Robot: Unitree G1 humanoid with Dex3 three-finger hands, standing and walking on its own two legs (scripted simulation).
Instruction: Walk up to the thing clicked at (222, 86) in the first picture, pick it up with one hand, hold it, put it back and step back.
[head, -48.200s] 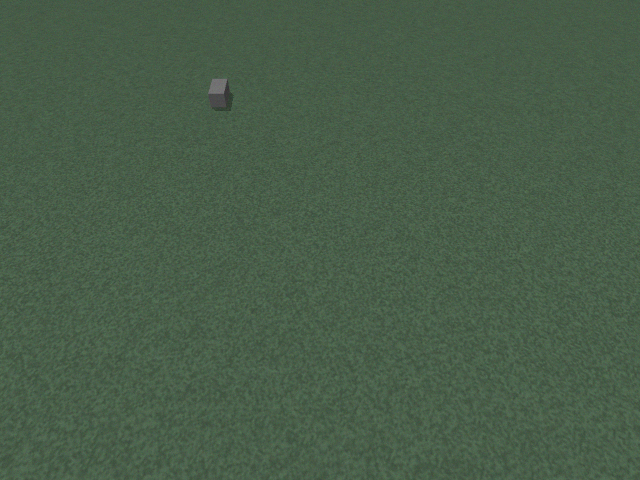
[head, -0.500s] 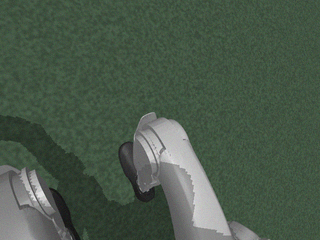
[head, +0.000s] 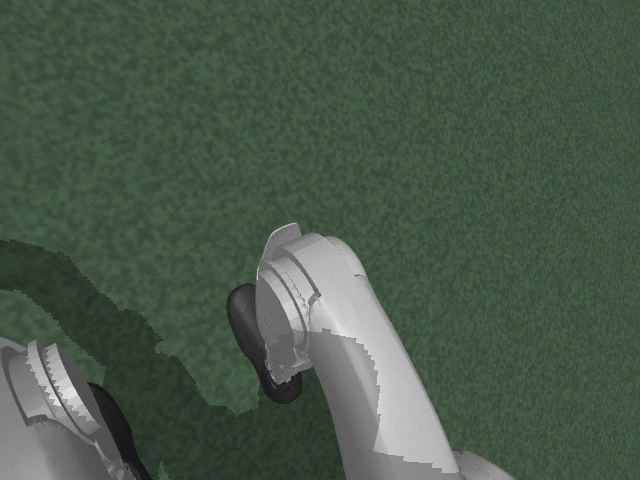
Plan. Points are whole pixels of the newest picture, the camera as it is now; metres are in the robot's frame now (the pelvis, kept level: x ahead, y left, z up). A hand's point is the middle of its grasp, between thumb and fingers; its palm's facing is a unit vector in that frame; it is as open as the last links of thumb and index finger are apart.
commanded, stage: open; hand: left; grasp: from above
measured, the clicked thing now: out of the picture +0.46 +0.32 -0.28
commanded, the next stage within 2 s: withdraw in 0.76 s
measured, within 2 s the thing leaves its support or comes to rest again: rests again in 0.38 s
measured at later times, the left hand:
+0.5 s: hand out of the picture +0.45 +0.32 -0.25, palm faces +0.02 -0.49 -0.87, open 12.7 cm
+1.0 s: hand out of the picture +0.45 +0.32 -0.25, palm faces +0.03 -0.49 -0.87, open 13.3 cm
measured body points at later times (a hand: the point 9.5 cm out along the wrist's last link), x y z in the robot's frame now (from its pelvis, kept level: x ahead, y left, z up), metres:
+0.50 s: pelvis +0.00 +0.00 +0.00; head +0.31 +0.10 +0.31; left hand +0.45 +0.34 -0.20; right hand +0.00 -0.25 -0.04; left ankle +0.06 +0.13 -0.29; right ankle +0.13 -0.11 -0.29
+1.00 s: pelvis +0.00 +0.00 +0.00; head +0.31 +0.10 +0.31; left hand +0.45 +0.35 -0.20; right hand +0.00 -0.25 -0.04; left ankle +0.06 +0.13 -0.29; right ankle +0.13 -0.11 -0.29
